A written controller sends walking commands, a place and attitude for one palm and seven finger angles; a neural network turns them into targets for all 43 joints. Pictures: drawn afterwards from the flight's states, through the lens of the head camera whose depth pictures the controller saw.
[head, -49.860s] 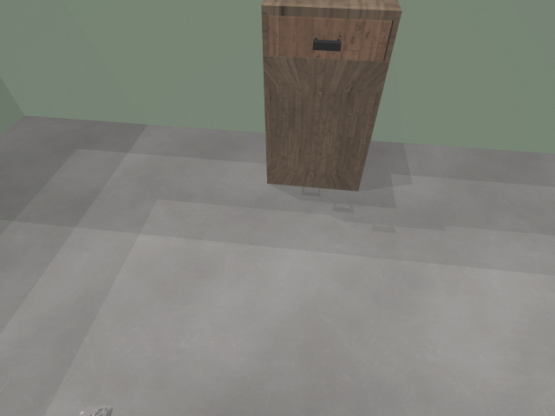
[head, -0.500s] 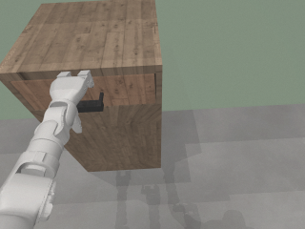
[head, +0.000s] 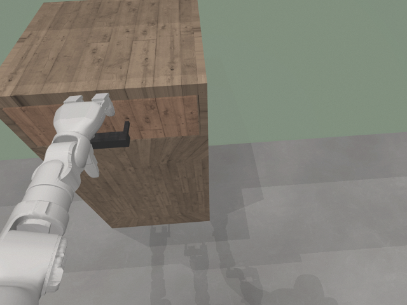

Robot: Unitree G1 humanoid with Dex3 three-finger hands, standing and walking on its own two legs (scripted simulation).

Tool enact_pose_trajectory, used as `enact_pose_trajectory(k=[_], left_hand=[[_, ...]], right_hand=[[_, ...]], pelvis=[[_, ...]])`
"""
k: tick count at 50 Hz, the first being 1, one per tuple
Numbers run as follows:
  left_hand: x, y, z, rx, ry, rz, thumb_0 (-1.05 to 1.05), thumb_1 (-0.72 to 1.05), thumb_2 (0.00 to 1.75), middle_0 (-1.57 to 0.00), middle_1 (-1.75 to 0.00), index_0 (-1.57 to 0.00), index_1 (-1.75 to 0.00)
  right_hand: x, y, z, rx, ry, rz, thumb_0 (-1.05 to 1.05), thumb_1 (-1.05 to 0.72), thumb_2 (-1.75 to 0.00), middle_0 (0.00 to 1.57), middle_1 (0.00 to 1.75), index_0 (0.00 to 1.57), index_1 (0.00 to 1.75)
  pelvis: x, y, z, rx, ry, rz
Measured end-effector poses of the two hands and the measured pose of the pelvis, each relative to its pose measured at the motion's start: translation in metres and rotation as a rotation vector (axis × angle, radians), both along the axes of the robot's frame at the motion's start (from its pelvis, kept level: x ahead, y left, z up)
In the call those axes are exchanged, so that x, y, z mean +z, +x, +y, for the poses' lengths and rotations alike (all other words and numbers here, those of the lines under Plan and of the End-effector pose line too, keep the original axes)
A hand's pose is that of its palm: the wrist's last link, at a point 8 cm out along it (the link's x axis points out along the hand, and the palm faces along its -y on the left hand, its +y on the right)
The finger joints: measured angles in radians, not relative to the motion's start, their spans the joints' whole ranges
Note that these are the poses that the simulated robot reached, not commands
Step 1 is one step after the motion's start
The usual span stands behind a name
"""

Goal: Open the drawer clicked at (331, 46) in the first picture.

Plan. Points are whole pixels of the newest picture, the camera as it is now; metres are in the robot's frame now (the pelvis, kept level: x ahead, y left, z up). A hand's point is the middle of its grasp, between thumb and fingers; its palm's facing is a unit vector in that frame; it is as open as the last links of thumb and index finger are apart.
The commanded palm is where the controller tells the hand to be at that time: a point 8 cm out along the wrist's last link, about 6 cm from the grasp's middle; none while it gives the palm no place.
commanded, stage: re-aim the fingers above the handle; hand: left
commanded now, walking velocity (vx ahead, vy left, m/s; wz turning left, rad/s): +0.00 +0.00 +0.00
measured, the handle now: (108, 133) +0.50 +0.23 +0.01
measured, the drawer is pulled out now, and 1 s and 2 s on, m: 0.00 0.00 0.00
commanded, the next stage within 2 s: lower the fingers behind the handle in 1.58 s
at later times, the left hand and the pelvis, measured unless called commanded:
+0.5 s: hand (94, 133) +0.46 +0.24 +0.06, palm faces -0.03 -0.02 -1.00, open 13.8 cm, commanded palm +0.43 +0.24 +0.13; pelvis -0.01 +0.01 +0.00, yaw -1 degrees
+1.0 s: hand (95, 133) +0.45 +0.23 +0.07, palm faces -0.02 -0.01 -1.00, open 13.8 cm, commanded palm +0.43 +0.24 +0.13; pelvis +0.00 +0.01 +0.00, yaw +0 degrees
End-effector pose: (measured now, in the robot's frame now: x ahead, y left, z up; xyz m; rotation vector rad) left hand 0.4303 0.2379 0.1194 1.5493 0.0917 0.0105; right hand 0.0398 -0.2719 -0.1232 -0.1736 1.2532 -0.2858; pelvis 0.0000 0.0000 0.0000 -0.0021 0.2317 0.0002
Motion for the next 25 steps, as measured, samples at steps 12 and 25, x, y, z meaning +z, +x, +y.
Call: enact_pose_trajectory(k=[12,25], left_hand=[[-0.003,0.002,0.009,0.017,0.015,-0.011,0.0,-0.49,0.3,-0.32,-1.2,-0.32,-1.2],[-0.003,0.008,-0.001,-0.011,0.0,-0.024,0.0,-0.49,0.3,-0.32,-1.2,-0.31,-1.2]], right_hand=[[0.001,-0.015,0.006,-0.011,-0.008,0.01,0.01,-0.91,-0.9,0.2,0.3,0.2,0.3],[0.0,-0.017,0.018,-0.016,0.01,0.0,0.01,-0.91,-0.9,0.2,0.3,0.2,0.3]], pelvis=[[-0.001,-0.008,0.005,0.001,-0.003,0.008],[-0.002,-0.008,0.013,-0.011,-0.006,0.017]])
